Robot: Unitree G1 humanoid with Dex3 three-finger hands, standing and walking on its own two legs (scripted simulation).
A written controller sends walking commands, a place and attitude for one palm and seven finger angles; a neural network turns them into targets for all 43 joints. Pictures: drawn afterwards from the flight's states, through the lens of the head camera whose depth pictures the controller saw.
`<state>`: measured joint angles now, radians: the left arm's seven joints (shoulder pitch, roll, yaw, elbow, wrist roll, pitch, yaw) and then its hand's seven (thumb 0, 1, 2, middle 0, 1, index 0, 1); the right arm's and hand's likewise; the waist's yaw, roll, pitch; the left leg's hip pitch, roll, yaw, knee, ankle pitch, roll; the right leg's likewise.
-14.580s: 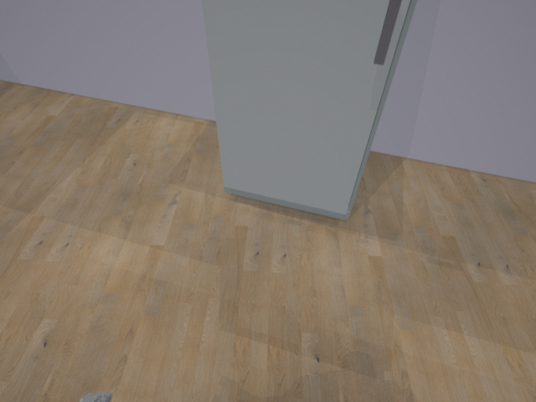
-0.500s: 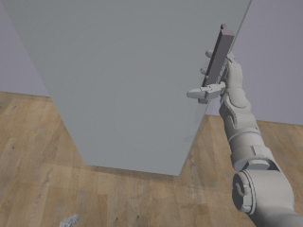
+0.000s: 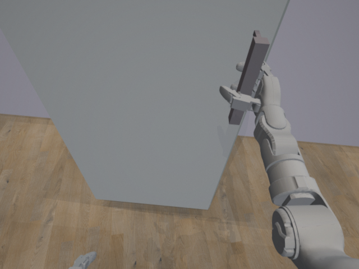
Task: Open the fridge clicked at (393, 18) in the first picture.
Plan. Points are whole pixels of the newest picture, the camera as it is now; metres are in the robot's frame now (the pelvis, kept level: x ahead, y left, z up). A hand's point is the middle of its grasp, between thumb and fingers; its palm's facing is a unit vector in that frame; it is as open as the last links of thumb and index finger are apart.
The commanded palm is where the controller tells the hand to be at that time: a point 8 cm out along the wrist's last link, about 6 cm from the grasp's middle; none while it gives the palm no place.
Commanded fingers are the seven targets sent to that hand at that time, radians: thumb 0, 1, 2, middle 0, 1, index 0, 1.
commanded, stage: grip the handle and tug to test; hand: right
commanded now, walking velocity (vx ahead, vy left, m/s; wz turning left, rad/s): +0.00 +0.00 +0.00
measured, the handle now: (244, 81) +0.51 -0.10 +0.17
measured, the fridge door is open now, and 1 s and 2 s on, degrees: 0 2 23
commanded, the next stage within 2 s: pull the door a little, standing still in 0.92 s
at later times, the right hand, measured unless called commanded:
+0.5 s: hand (238, 93) +0.45 -0.08 +0.18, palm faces +0.01 +1.00 -0.01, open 6.2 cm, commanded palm +0.42 -0.12 +0.18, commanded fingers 0.00 -0.90 -0.90 0.45 1.40 0.45 1.40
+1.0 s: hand (239, 100) +0.43 -0.08 +0.18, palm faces -0.02 +1.00 +0.01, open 6.5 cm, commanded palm +0.39 -0.13 +0.18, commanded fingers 0.00 -0.90 -0.90 0.45 1.40 0.45 1.40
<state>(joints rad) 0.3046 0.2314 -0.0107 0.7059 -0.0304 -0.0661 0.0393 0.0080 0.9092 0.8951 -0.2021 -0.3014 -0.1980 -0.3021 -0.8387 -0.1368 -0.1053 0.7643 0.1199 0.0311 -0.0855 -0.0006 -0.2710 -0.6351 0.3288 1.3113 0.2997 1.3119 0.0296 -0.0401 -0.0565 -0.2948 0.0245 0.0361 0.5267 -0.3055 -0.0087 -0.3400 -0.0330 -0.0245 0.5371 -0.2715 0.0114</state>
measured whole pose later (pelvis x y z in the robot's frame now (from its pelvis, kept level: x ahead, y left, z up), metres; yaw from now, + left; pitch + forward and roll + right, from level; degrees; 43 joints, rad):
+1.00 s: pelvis +0.02 +0.00 +0.01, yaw +2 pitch +3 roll +0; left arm 0.27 0.24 -0.01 0.65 -0.03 -0.02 0.05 0.01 0.91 0.90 -0.20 -0.30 -0.20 -0.30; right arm -0.58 -0.11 -0.12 0.41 0.12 0.15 -0.05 0.01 -0.66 -0.71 0.30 1.37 0.29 1.34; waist 0.02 -0.04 -0.06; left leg -0.21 0.01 0.00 0.46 -0.30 -0.01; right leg -0.23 -0.05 -0.06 0.47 -0.27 0.02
